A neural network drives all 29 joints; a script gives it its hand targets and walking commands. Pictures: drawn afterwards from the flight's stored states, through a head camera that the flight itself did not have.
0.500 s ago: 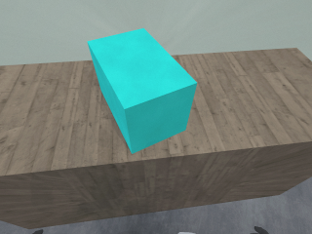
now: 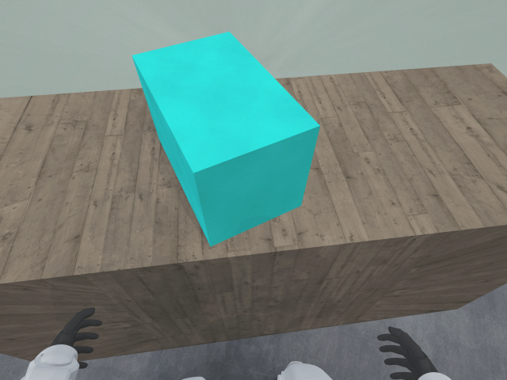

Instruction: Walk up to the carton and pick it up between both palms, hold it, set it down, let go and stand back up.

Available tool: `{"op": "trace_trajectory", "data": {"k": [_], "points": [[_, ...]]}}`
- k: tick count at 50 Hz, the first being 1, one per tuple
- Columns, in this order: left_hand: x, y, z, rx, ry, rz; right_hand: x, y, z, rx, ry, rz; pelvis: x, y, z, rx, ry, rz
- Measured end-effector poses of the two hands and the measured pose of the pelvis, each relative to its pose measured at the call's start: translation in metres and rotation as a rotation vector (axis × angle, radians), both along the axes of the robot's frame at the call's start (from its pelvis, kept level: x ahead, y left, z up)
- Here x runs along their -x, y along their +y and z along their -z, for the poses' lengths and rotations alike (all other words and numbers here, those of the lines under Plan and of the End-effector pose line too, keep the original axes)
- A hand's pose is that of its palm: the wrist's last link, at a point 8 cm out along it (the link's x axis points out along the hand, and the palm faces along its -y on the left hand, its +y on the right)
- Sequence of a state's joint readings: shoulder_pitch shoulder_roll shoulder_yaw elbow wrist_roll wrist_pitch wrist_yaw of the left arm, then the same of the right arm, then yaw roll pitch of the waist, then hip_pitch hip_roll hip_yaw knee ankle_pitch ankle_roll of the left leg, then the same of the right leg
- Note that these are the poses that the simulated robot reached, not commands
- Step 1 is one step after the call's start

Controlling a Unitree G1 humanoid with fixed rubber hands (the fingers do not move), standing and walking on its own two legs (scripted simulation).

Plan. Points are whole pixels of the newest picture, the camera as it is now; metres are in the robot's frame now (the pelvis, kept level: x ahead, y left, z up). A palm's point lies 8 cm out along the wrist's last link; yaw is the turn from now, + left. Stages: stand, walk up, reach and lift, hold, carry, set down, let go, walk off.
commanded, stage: reach and lift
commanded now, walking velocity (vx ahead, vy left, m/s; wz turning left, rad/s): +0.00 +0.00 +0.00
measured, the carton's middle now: (220, 134) +0.53 +0.06 +0.06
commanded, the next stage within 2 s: none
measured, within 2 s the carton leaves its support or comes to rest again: neither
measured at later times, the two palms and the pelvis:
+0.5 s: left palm (63, 340) +0.19 +0.27 -0.02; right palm (434, 356) +0.16 -0.28 -0.06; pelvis +0.03 +0.00 +0.02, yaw +0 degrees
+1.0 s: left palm (94, 353) +0.16 +0.21 +0.02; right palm (464, 355) +0.16 -0.30 -0.02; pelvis +0.01 -0.01 +0.02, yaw +0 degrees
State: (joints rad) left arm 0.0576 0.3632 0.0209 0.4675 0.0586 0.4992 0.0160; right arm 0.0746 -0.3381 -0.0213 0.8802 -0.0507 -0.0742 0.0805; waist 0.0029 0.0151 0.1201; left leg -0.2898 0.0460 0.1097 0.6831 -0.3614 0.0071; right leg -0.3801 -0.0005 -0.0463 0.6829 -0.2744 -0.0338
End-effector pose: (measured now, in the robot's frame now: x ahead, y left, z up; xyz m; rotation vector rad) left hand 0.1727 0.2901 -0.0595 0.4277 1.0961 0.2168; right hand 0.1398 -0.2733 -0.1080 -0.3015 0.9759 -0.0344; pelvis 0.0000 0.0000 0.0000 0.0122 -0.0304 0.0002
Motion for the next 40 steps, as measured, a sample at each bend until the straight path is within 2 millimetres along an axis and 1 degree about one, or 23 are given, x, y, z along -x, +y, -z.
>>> {"op": "trace_trajectory", "data": {"k": [3, 6, 11, 13, 16, 20, 25, 29, 34, 40], "points": [[-0.007, -0.005, -0.007, 0.014, -0.028, -0.003, -0.01, -0.006, -0.012, 0.014, -0.029, -0.016, -0.006, -0.001, -0.004, 0.001, -0.01, 0.0], [-0.011, -0.006, -0.013, 0.021, -0.05, -0.018, -0.018, -0.015, -0.023, 0.034, -0.045, -0.031, -0.012, -0.001, -0.008, 0.003, -0.016, 0.001], [-0.014, -0.004, -0.024, 0.015, -0.09, -0.03, -0.025, -0.023, -0.036, 0.043, -0.057, -0.042, -0.021, -0.001, -0.014, 0.006, -0.02, 0.001], [-0.015, -0.004, -0.028, 0.011, -0.113, -0.026, -0.025, -0.023, -0.038, 0.031, -0.063, -0.042, -0.024, -0.001, -0.016, 0.007, -0.021, 0.001], [-0.014, -0.003, -0.029, 0.01, -0.121, -0.029, -0.022, -0.019, -0.038, 0.006, -0.057, -0.04, -0.027, -0.001, -0.018, 0.008, -0.019, 0.001], [-0.013, -0.008, -0.031, 0.015, -0.155, -0.037, -0.018, -0.011, -0.039, -0.034, -0.061, -0.04, -0.031, 0.0, -0.02, 0.01, -0.012, 0.0], [-0.014, -0.017, -0.038, 0.031, -0.231, -0.033, -0.021, -0.004, -0.045, -0.068, -0.116, -0.043, -0.032, 0.0, -0.021, 0.011, -0.005, 0.0], [-0.013, -0.021, -0.044, 0.04, -0.282, -0.042, -0.025, -0.002, -0.052, -0.096, -0.16, -0.038, -0.031, 0.0, -0.022, 0.011, -0.005, 0.0], [-0.007, -0.032, -0.051, 0.051, -0.337, -0.035, -0.028, -0.008, -0.062, -0.114, -0.205, -0.035, -0.028, -0.001, -0.022, 0.01, -0.006, 0.0], [0.001, -0.052, -0.059, 0.085, -0.415, -0.036, -0.027, -0.016, -0.074, -0.132, -0.264, -0.041, -0.022, -0.004, -0.022, 0.007, -0.014, 0.001]]}}
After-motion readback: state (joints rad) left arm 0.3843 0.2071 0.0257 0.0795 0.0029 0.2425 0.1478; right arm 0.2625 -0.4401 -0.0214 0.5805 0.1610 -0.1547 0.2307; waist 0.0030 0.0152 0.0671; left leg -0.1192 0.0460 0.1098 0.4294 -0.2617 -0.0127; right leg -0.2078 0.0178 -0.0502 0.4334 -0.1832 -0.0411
